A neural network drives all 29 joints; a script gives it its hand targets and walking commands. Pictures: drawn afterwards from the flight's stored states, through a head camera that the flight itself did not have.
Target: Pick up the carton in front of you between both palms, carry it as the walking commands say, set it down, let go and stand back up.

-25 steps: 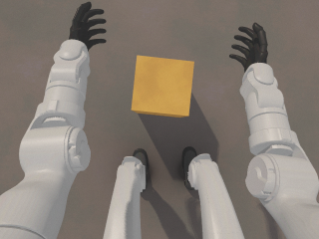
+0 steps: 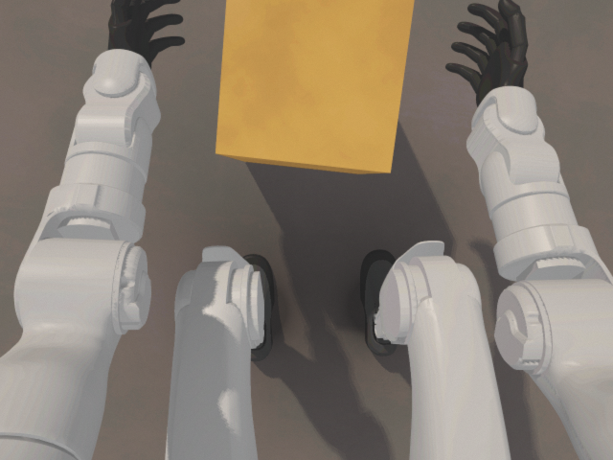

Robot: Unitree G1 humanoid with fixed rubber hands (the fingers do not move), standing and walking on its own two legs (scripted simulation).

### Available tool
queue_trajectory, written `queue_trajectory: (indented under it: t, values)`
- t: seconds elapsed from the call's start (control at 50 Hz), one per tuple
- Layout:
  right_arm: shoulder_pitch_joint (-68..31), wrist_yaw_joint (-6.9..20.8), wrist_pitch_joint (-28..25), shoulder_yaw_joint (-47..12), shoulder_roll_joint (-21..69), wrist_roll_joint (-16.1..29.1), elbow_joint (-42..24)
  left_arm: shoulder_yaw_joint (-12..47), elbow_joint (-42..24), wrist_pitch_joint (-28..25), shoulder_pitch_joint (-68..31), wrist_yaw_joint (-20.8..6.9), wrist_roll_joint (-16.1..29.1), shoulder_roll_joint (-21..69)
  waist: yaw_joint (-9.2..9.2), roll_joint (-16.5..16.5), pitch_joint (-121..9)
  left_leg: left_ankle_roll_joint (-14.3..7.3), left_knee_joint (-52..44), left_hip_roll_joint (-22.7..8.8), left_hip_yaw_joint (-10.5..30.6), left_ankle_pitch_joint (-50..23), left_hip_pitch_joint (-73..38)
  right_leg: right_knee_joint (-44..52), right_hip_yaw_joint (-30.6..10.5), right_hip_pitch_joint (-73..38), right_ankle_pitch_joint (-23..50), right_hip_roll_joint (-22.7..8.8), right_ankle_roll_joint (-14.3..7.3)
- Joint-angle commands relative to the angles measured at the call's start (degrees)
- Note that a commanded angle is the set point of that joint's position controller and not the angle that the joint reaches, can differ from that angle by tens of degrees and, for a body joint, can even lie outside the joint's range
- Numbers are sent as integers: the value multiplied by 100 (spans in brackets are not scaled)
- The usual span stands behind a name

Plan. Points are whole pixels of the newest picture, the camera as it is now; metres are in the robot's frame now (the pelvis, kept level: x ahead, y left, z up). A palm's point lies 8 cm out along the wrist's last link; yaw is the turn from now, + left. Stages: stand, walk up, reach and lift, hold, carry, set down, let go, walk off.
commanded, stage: reach and lift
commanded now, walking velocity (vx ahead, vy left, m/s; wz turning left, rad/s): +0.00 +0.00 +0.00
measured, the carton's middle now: (309, 98) +0.51 +0.03 -0.31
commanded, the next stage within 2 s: none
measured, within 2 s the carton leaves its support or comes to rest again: leaves its support in 1.12 s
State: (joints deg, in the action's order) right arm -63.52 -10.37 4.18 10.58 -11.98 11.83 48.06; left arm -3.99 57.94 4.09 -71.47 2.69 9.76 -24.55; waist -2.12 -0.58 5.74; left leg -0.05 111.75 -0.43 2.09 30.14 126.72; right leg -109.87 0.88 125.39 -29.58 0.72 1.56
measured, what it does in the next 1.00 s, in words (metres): lowers itself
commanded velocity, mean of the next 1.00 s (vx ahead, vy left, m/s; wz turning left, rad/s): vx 0.00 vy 0.00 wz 0.00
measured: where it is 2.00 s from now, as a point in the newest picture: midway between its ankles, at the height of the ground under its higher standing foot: (319, 322)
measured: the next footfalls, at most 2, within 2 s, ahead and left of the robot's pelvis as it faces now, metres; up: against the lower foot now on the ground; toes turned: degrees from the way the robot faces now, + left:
none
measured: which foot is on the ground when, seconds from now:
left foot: down 0.00-1.00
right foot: down 0.00-1.00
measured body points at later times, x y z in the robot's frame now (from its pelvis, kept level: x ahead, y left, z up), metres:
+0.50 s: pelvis -0.01 +0.00 -0.07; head +0.36 +0.04 +0.18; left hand +0.54 +0.20 -0.26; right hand +0.53 -0.17 -0.25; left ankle +0.10 +0.12 -0.40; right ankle +0.12 -0.12 -0.40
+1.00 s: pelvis -0.02 +0.00 -0.07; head +0.35 +0.04 +0.19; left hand +0.55 +0.17 -0.25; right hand +0.53 -0.13 -0.24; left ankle +0.10 +0.12 -0.40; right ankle +0.12 -0.12 -0.40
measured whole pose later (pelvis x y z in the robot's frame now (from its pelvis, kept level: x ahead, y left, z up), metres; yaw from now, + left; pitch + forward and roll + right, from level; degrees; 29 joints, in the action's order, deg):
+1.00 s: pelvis -0.02 +0.00 -0.07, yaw -1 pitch +38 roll -4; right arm -81.8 -11.5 0.5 13.0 -10.3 11.2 67.6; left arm 2.8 75.7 1.6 -88.9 5.2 9.8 -20.8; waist -1.1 -3.2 17.2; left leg -0.8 124.8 -0.8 2.3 30.0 132.8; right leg -122.3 0.7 131.2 -29.1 1.9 2.6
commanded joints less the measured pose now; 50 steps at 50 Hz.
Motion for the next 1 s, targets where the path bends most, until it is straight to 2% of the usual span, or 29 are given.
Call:
queue_trajectory:
  t: [0.0, 0.06, 0.16, 0.22, 0.28, 0.4, 0.46, 0.52, 0.6, 0.7, 0.76, 0.78, 0.8, 0.82, 0.84, 0.9, 0.98]
  values:
    - [-1638, -66, -46, -6, -609, 65, -193, 62, -137, -65, -1989, 12, 150, -744, -31, 543, -6198, 77, -720, 90, -188, -851, -3513, 574, 322, -3089, 943, 177, 173]
    - [-2014, -53, -89, 4, -681, 38, 324, 175, 403, -109, -2276, 0, 230, -771, -74, 450, -5599, 56, -498, 25, -122, -487, -3063, 339, 253, -2926, 671, 120, 156]
    - [-2516, 4, -261, -61, -800, 87, 922, 305, 958, -285, -2662, 9, 314, -907, -43, 346, -5160, 34, -97, -42, -50, -569, -2680, -104, 164, -2852, 789, 91, 153]
    - [-2711, 0, -381, -228, -835, 294, 962, 394, 894, -402, -2870, 50, 410, -1031, 27, 340, -5454, 31, 131, -66, -57, -900, -2864, -343, 151, -3050, 1125, 97, 170]
    - [-2597, 40, -445, -604, -567, 692, 1258, 563, 767, -504, -2935, 96, 491, -1039, 216, 429, -5795, 15, 302, -68, -88, -1378, -3225, -541, 161, -3082, 1521, 139, 178]
    - [-2240, -16, -528, -823, -375, 1013, 954, 640, 156, -566, -2715, 145, 494, -941, 326, 653, -6514, 7, 481, -14, -131, -2045, -4011, -670, 261, -2976, 1897, 286, 199]
    - [-2052, -31, -508, -725, -397, 930, 1042, 626, 79, -496, -2552, 159, 440, -777, 261, 758, -6219, 44, 419, 18, -100, -1977, -4021, -629, 308, -2541, 1717, 307, 182]
    - [-2023, -5, -519, -483, -467, 660, 1281, 592, 443, -444, -2403, 114, 378, -550, 118, 704, -5306, 69, 314, 13, 6, -1571, -3461, -573, 284, -1984, 1378, 261, 178]
    - [-2128, 31, -586, -218, -566, 339, 1346, 567, 783, -456, -2341, 66, 322, -382, -12, 580, -4857, 71, 228, 39, 74, -1326, -3008, -530, 276, -1865, 1235, 249, 173]
    - [-2471, 79, -646, -399, -87, 356, 1291, 833, 901, -497, -2598, 68, 381, 93, 45, 463, -4853, 19, 93, 92, 62, -1174, -2815, -481, 273, -2083, 1203, 306, 169]
    - [-2624, 65, -658, -450, 279, 315, 1346, 811, 928, -546, -2796, 119, 241, 311, 144, 433, -4915, -6, 69, 138, 29, -1139, -2833, -467, 252, -2289, 1219, 383, 176]
    - [-2675, 68, -649, -465, 451, 266, 1383, 835, 899, -556, -2895, 106, 195, 459, 172, 425, -4943, -13, 87, 163, 11, -1159, -2829, -470, 252, -2407, 1240, 409, 176]
    - [-2652, 37, -659, -397, 447, 181, 1455, 836, 969, -562, -2886, 116, 170, 570, 102, 465, -4963, -3, 83, 172, 0, -1134, -2836, -454, 247, -2441, 1239, 434, 183]
    - [-3041, 140, -664, -699, 1229, 255, 1267, 1172, 809, -558, -3205, -2, 248, 1461, 140, 510, -5030, -50, 65, 208, 21, -1192, -2863, -461, 250, -2428, 1288, 489, 155]
    - [-3253, 243, -654, -717, 1699, 226, 1342, 1236, 895, -555, -3373, -102, 243, 1944, 127, 500, -4955, -58, 48, 228, 33, -1171, -2829, -472, 271, -2341, 1256, 534, 147]
    - [-4123, 736, -493, -956, 3509, -24, 1208, 1508, 870, -424, -3998, -580, 146, 3879, 180, 495, -4714, -51, 148, 363, -19, -1056, -2605, -556, 300, -2180, 1122, 661, 94]
    - [-4478, 1227, -204, -885, 4620, -296, 865, 1334, 578, -170, -3999, -1012, -101, 5066, 220, 515, -4665, -71, 259, 521, -215, -1011, -2593, -646, 437, -2073, 938, 793, 63]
